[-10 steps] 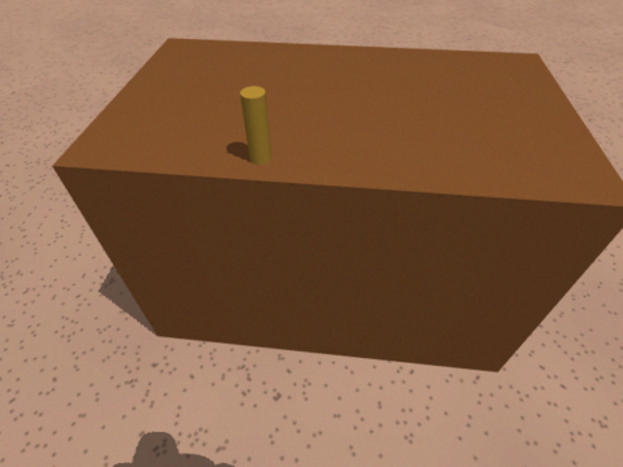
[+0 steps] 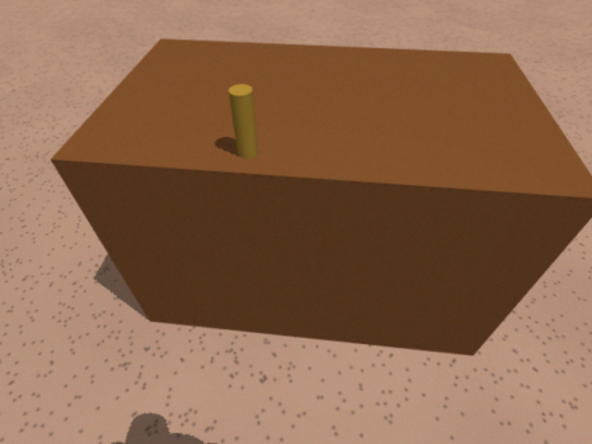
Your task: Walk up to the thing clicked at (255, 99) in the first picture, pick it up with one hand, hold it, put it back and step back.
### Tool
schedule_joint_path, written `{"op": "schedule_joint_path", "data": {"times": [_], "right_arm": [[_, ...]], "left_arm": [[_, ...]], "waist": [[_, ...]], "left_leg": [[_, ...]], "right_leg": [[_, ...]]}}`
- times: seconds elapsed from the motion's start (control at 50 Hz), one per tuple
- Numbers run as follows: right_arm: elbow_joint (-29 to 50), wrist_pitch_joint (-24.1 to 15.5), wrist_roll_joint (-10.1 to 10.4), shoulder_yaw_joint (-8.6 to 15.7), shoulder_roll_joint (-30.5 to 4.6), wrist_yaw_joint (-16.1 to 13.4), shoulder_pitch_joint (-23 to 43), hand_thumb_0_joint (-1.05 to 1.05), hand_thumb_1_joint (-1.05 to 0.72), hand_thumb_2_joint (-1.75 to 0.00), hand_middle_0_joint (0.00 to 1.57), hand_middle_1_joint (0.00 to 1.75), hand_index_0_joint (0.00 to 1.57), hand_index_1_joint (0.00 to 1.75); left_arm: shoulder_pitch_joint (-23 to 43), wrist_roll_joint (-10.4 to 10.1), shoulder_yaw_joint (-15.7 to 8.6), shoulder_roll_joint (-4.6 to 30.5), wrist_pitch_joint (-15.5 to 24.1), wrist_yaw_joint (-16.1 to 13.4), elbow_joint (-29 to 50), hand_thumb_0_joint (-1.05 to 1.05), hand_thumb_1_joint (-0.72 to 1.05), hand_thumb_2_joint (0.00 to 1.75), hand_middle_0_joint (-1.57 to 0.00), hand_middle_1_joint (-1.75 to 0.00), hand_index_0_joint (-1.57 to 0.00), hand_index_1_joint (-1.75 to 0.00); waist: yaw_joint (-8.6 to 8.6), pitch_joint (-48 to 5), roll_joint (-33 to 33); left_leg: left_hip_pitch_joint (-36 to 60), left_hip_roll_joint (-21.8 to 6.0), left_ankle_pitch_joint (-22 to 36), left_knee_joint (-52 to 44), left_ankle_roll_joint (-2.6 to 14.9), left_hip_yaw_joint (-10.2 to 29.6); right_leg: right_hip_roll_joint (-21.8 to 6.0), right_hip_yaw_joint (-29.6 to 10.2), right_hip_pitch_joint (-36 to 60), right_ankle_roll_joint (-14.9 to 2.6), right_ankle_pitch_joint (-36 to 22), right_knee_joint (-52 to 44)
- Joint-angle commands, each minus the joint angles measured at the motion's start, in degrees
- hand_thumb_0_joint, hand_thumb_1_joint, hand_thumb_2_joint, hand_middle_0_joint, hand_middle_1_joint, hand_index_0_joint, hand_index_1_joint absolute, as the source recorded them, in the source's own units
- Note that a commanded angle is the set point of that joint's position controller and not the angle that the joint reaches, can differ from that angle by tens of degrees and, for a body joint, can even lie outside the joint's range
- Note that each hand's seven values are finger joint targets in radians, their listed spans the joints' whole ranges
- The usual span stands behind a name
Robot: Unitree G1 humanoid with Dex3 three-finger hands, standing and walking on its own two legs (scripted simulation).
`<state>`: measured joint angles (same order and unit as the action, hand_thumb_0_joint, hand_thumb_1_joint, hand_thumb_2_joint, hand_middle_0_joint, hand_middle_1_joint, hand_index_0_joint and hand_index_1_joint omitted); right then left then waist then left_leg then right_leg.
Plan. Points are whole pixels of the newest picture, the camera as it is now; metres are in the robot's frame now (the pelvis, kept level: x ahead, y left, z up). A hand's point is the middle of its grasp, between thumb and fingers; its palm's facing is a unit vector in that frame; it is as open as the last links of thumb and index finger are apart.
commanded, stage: stand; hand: left
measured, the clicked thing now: (244, 123) +0.74 +0.13 +0.04
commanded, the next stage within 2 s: walk up in 0.92 s
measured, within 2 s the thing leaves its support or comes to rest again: neither
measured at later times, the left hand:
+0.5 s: hand out of the picture +0.08 +0.25 -0.16, palm faces -0.01 -0.94 -0.34, open 7.3 cm
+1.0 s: hand out of the picture +0.08 +0.26 -0.15, palm faces -0.03 -0.94 -0.34, open 7.3 cm
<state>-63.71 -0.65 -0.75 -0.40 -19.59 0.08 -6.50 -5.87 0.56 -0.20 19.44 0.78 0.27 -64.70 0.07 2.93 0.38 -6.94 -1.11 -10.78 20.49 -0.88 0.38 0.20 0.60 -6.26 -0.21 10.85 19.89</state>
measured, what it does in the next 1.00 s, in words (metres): stands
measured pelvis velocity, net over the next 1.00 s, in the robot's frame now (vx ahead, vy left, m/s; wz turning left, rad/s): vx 0.02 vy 0.00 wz -0.02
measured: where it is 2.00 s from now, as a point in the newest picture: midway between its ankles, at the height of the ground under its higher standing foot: outside the picture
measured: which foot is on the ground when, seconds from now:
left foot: down 0.00-1.00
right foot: down 0.00-1.00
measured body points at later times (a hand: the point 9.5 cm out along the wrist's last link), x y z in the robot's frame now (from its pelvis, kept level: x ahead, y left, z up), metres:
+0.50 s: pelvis +0.01 +0.00 +0.00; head +0.01 +0.00 +0.45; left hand +0.08 +0.30 -0.13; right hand +0.08 -0.30 -0.13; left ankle +0.01 +0.13 -0.75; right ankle +0.00 -0.12 -0.75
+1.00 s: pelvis +0.02 +0.00 +0.00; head +0.02 +0.00 +0.45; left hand +0.08 +0.31 -0.13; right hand +0.09 -0.30 -0.13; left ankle +0.00 +0.13 -0.74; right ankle +0.00 -0.12 -0.74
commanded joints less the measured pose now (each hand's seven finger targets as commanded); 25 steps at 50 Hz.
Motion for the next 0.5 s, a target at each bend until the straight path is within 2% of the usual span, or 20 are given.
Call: {"op": "schedule_joint_path", "data": {"times": [0.0,0.22,0.3,0.48], "right_arm": [[3.7,-1.1,0.2,2.3,-12.2,-0.7,2.2,0.0,-0.9,-0.9,0.2,0.3,0.2,0.3],[3.5,-1.3,0.2,2.2,-12.3,-0.7,2.0,0.0,-0.9,-0.9,0.2,0.3,0.2,0.3],[3.4,-1.3,0.3,2.2,-12.3,-0.7,2.1,0.0,-0.9,-0.9,0.2,0.3,0.2,0.3],[3.2,-1.1,0.3,2.1,-12.3,-0.7,1.9,0.0,-0.9,-0.9,0.2,0.3,0.2,0.3]], "left_arm": [[2.5,0.0,-2.3,12.2,1.1,-0.6,3.7,0.0,0.9,0.9,-0.2,-0.3,-0.2,-0.3],[2.3,-0.1,-2.4,12.7,1.1,-0.6,3.8,0.0,0.9,0.9,-0.2,-0.3,-0.2,-0.3],[1.9,-0.1,-2.2,12.4,1.2,-0.6,3.8,0.0,0.9,0.9,-0.2,-0.3,-0.2,-0.3],[2.0,-0.2,-2.1,12.4,1.1,-0.8,3.6,0.0,0.9,0.9,-0.2,-0.3,-0.2,-0.3]], "waist": [[0.01,-3.2,0.0],[0.01,-4.0,-0.3],[0.15,-4.6,-0.3],[-0.01,-3.9,-0.4]], "left_leg": [[-0.1,-6.0,4.3,-3.8,2.58,5.0],[0.6,-6.0,5.9,-4.0,2.33,5.1],[1.3,-6.3,8.6,-3.6,2.4,5.3],[0.8,-6.2,8.0,-4.0,2.33,5.2]], "right_leg": [[-7.3,-5.9,-0.5,-1.47,-4.6,-4.4],[-7.3,-5.7,-0.2,-1.55,-5.4,-4.1],[-7.4,-5.5,0.4,-1.5,-7.8,-3.7],[-7.4,-5.2,0.2,-1.36,-6.9,-4.0]]}}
